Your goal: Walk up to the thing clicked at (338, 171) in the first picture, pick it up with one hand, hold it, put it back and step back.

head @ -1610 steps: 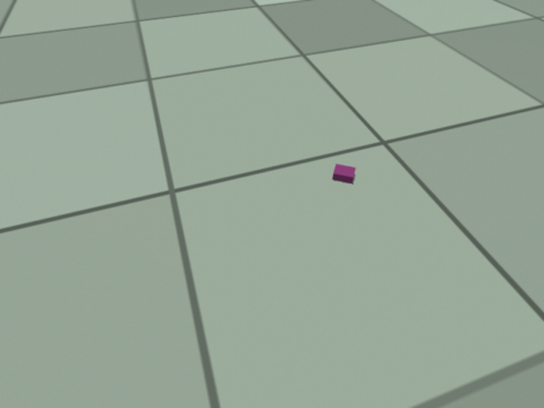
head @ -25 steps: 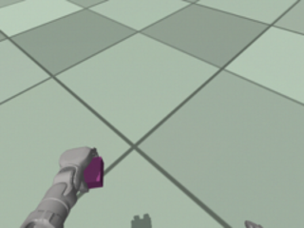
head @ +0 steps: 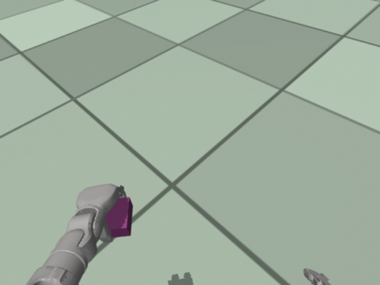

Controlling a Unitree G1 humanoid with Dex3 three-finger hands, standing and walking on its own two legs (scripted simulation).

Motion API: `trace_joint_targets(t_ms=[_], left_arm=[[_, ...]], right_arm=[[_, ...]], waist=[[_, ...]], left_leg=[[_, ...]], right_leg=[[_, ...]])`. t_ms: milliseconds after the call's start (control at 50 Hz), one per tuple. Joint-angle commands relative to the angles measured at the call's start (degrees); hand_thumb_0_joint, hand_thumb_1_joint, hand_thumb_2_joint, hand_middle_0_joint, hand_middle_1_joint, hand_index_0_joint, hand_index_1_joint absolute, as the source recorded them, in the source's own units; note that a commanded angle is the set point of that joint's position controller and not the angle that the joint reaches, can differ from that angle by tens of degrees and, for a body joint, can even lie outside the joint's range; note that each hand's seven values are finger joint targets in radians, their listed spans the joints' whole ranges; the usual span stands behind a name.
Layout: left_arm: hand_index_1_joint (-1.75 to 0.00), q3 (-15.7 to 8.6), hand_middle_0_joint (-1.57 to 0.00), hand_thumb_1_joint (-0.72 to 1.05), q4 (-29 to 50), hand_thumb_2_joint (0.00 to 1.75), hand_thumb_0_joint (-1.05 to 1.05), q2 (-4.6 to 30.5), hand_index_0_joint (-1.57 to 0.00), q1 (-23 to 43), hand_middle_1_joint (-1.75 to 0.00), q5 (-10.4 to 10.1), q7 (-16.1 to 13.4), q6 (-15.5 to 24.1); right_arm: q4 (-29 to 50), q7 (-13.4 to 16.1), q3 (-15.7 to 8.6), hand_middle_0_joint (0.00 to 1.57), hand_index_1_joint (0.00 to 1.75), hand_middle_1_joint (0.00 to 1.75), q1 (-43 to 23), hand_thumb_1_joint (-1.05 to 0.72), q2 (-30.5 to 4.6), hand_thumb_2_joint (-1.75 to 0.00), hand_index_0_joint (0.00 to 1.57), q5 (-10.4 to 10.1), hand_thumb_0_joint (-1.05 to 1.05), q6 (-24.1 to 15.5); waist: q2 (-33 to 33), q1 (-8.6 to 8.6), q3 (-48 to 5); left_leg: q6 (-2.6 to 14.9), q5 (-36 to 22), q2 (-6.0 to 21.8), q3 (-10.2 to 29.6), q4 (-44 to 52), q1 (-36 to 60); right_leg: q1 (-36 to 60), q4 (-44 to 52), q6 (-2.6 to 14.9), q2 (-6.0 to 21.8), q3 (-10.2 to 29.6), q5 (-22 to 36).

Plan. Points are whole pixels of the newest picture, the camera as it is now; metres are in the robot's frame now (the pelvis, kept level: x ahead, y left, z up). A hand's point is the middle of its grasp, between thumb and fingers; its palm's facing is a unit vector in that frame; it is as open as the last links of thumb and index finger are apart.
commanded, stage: hold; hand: left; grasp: from above
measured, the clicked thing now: (108, 218) +0.31 +0.23 -0.08
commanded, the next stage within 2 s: crouch in 0.92 s
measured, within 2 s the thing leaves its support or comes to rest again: neither
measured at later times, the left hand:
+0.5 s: hand (106, 218) +0.29 +0.22 -0.04, palm faces -0.45 -0.10 -0.89, open 10.7 cm
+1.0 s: hand (105, 215) +0.30 +0.22 -0.04, palm faces -0.44 -0.09 -0.90, open 10.7 cm
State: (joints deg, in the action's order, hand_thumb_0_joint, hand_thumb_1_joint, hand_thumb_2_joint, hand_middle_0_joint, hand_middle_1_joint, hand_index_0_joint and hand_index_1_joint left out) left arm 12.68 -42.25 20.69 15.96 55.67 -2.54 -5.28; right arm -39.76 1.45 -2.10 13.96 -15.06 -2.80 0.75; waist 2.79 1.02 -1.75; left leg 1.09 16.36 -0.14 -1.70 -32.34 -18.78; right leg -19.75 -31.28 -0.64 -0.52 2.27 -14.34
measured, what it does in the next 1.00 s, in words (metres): stands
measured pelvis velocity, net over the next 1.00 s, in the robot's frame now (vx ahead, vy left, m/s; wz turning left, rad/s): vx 0.01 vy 0.00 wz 0.01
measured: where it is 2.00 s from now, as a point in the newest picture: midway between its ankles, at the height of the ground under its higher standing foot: outside the picture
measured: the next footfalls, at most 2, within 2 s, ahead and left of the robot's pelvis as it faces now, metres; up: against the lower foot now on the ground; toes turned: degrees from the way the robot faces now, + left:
none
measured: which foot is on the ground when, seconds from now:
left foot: down 0.00-1.00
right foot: down 0.00-1.00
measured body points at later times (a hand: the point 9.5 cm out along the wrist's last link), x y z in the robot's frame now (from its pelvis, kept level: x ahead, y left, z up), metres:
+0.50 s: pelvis +0.00 -0.01 +0.00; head +0.01 -0.03 +0.45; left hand +0.31 +0.22 +0.01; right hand +0.14 -0.26 -0.11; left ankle +0.00 +0.10 -0.73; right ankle +0.02 -0.13 -0.73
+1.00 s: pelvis +0.01 +0.00 +0.01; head +0.02 -0.02 +0.46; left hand +0.32 +0.22 +0.01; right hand +0.14 -0.26 -0.11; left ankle +0.00 +0.10 -0.73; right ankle +0.02 -0.13 -0.73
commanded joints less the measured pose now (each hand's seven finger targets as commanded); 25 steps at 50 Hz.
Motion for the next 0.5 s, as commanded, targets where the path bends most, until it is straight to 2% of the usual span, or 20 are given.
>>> trace_joint_targets(t_ms=[0,20,40,160,200,240,260,320,360,380,400,420,440,480], left_arm=[[-0.69,-6.26,-1.07,0.68,12.68,0.87,0.00,12.63,-1.06,20.56,-0.68,0.98,-3.04,0.19],[-0.69,-5.69,-1.07,0.68,13.59,0.86,0.00,12.01,-1.06,20.55,-0.68,1.02,-3.08,-0.07],[-0.68,-6.33,-1.08,0.69,15.16,0.87,0.00,13.27,-1.07,22.33,-0.66,0.90,-3.03,0.18],[-0.70,-5.89,-1.06,0.67,15.63,0.88,0.00,12.70,-1.05,22.19,-0.69,0.72,-2.50,-0.29],[-0.69,-5.23,-1.07,0.67,14.46,0.88,0.00,11.68,-1.05,19.98,-0.67,0.51,-1.91,-0.56],[-0.70,-5.82,-1.05,0.67,15.18,0.87,0.00,12.45,-1.05,19.97,-0.69,0.21,-1.21,-0.44],[-0.70,-5.18,-1.05,0.67,13.53,0.87,0.00,11.50,-1.05,17.72,-0.69,0.17,-0.75,-0.64],[-0.68,-6.11,-1.05,0.66,15.88,0.85,0.00,12.44,-1.04,17.25,-0.67,0.28,0.19,-0.29],[-0.68,-5.25,-1.05,0.66,16.79,0.84,0.00,10.96,-1.04,17.21,-0.67,0.51,0.49,-0.32],[-0.67,-6.07,-1.05,0.66,17.59,0.86,0.00,12.67,-1.04,18.73,-0.66,0.55,0.20,-0.14],[-0.67,-6.57,-1.07,0.67,16.67,0.86,0.00,12.98,-1.05,18.23,-0.66,0.65,0.00,-0.16],[-0.68,-5.69,-1.06,0.67,17.94,0.87,0.00,12.28,-1.05,20.07,-0.67,0.56,-0.02,0.11],[-0.69,-5.88,-1.04,0.65,18.37,0.88,0.00,12.49,-1.03,21.09,-0.68,0.67,-0.30,0.22],[-0.68,-7.22,-1.05,0.64,15.71,0.88,0.00,13.11,-1.03,17.97,-0.66,1.28,-0.98,0.01]], right_arm=[[7.23,0.21,-2.27,0.20,0.30,0.30,-3.59,-0.89,-8.05,-0.90,0.20,-0.25,0.00,-2.16],[7.19,0.19,-2.14,0.20,0.30,0.30,-3.49,-0.89,-7.78,-0.90,0.20,-0.26,0.00,-2.05],[7.30,0.18,-2.41,0.20,0.30,0.30,-3.95,-0.89,-8.28,-0.90,0.20,-0.27,0.00,-2.09],[7.12,0.31,-2.22,0.20,0.30,0.30,-4.44,-0.89,-7.88,-0.90,0.20,-0.31,0.00,-1.97],[7.53,0.24,-2.14,0.20,0.30,0.30,-4.89,-0.89,-7.85,-0.90,0.20,-0.49,0.00,-1.85],[7.69,0.34,-2.18,0.20,0.30,0.30,-4.94,-0.89,-7.97,-0.90,0.20,-0.55,0.00,-1.77],[7.69,0.35,-2.06,0.20,0.30,0.30,-5.15,-0.89,-7.73,-0.90,0.20,-0.54,0.00,-1.71],[8.13,0.49,-2.03,0.20,0.30,0.30,-5.67,-0.89,-7.50,-0.90,0.20,-0.66,0.00,-1.57],[8.28,0.44,-1.88,0.20,0.30,0.30,-5.56,-0.89,-7.06,-0.90,0.20,-0.61,0.00,-1.49],[8.08,0.50,-1.90,0.20,0.30,0.30,-5.49,-0.89,-7.46,-0.90,0.20,-0.60,0.00,-1.41],[8.02,0.58,-1.91,0.20,0.30,0.30,-5.46,-0.89,-7.32,-0.90,0.20,-0.63,0.00,-1.24],[8.12,0.59,-1.89,0.20,0.30,0.30,-5.37,-0.89,-7.27,-0.90,0.20,-0.59,0.00,-1.21],[7.89,0.59,-2.02,0.20,0.30,0.30,-5.12,-0.89,-7.42,-0.90,0.20,-0.59,0.00,-1.21],[7.74,0.65,-1.94,0.20,0.30,0.30,-5.24,-0.89,-7.33,-0.90,0.20,-0.56,0.00,-0.98]], waist=[[-0.80,-0.24,-13.68],[-0.75,-0.24,-13.32],[0.24,-0.27,-14.65],[-0.03,-0.52,-14.69],[-1.24,-0.54,-12.99],[-0.81,-0.65,-13.70],[-2.00,-0.67,-12.00],[-1.55,-1.21,-12.85],[-2.49,-0.77,-13.04],[-1.49,-0.70,-13.65],[-1.30,-0.84,-13.36],[-1.19,-0.25,-13.77],[-0.76,-0.35,-14.49],[-1.36,-0.64,-12.93]], left_leg=[[-0.62,-11.14,-0.46,1.11,5.32,7.00],[-0.55,-11.45,-0.53,1.02,5.32,6.78],[-0.64,-11.28,-0.51,0.88,5.33,7.84],[-0.68,-12.91,-0.29,1.19,5.78,8.59],[-0.54,-11.85,-0.35,1.16,6.36,7.81],[-0.49,-12.23,-0.32,1.11,6.53,8.24],[-0.45,-12.22,-0.29,1.22,6.77,7.82],[-0.30,-12.18,-0.67,0.82,6.80,8.22],[-0.08,-13.08,-0.93,0.65,6.44,7.92],[-0.21,-14.02,-0.79,0.65,6.50,8.92],[-0.13,-14.43,-0.86,0.49,6.48,8.77],[-0.13,-14.91,-0.84,0.45,6.37,9.27],[-0.35,-15.44,-0.57,0.57,6.43,10.10],[-0.10,-14.92,-1.02,0.34,6.35,9.31]], right_leg=[[4.65,4.62,1.67,-1.52,-1.28,7.88],[4.82,4.76,1.65,-1.41,-1.21,8.37],[5.29,4.91,1.65,-1.44,-1.30,8.15],[5.96,5.10,1.59,-1.55,-1.48,9.40],[6.12,5.60,1.59,-1.41,-1.54,8.63],[6.33,5.68,1.60,-1.48,-1.47,8.90],[6.46,5.95,1.54,-1.45,-1.63,8.78],[7.19,6.30,1.43,-1.29,-1.37,8.77],[7.65,6.19,1.26,-1.09,-1.10,10.09],[7.87,6.14,1.41,-1.19,-1.20,10.72],[7.76,6.14,1.47,-1.10,-1.18,11.32],[7.56,5.95,1.42,-1.14,-1.09,11.95],[7.46,5.74,1.59,-1.36,-1.27,12.01],[7.40,6.34,1.41,-0.99,-1.14,11.89]])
